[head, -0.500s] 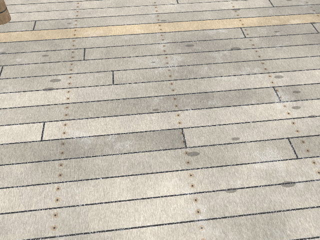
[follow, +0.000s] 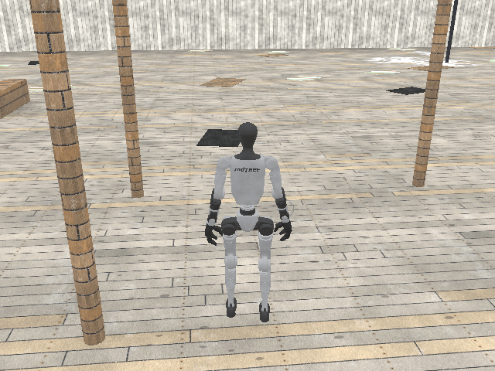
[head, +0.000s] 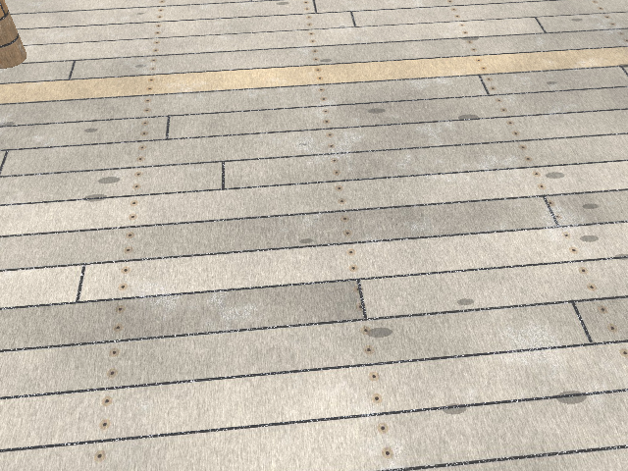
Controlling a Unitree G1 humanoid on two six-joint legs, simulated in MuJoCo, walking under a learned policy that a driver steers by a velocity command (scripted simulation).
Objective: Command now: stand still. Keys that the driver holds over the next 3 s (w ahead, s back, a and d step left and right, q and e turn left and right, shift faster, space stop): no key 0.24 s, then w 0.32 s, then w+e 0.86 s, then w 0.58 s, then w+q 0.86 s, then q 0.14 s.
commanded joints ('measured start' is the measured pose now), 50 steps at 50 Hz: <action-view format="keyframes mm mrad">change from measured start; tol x32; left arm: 1 69 102 18 -12 0 -2 3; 45 -377 61 10 -300 -31 -53 -93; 50 -49 217 86 -263 -33 -45 -109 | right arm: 1 23 -94 -17 -19 1 -1 -6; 22 -55 -49 -26 -50 33 -86 30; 28 460 -210 -86 93 9 -103 42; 50 232 -209 -47 -61 -10 -65 -14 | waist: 1 -2 -5 -37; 50 157 139 -130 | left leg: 1 93 46 -45 -37 281 41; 21 -324 50 -1 336 -231 80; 25 122 -21 94 39 -57 82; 29 401 423 -687 -311 -258 294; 44 252 248 124 -377 424 104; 50 291 263 196 235 1128 56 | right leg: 1 -44 -44 39 -78 289 -21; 12 -45 -36 29 -99 226 -18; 19 -50 -273 395 -298 -553 -212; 25 -205 -185 194 -163 -133 -137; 30 -708 -51 135 822 -93 -83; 45 -545 -46 -54 158 344 -87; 50 -28 97 -118 96 220 -202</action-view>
